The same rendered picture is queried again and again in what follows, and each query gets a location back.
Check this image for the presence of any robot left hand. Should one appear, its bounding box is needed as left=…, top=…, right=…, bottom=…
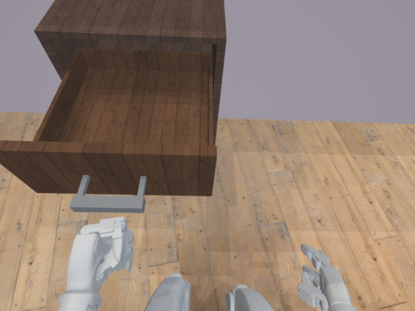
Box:
left=66, top=217, right=134, bottom=293

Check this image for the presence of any handle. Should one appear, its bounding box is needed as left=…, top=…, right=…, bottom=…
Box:
left=69, top=175, right=147, bottom=213

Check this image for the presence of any drawer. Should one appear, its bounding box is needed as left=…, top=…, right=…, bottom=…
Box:
left=0, top=47, right=217, bottom=196

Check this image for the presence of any robot right shin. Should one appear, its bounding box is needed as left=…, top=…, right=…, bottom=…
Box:
left=235, top=284, right=248, bottom=290

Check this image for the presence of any robot left forearm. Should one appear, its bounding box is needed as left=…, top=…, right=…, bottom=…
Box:
left=58, top=290, right=102, bottom=311

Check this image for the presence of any robot right thigh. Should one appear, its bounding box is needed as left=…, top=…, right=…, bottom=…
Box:
left=226, top=288, right=274, bottom=311

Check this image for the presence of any robot right hand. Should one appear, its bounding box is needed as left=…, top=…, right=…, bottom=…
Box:
left=298, top=244, right=352, bottom=311

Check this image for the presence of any cabinet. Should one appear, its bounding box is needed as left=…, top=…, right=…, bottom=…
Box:
left=34, top=0, right=226, bottom=146

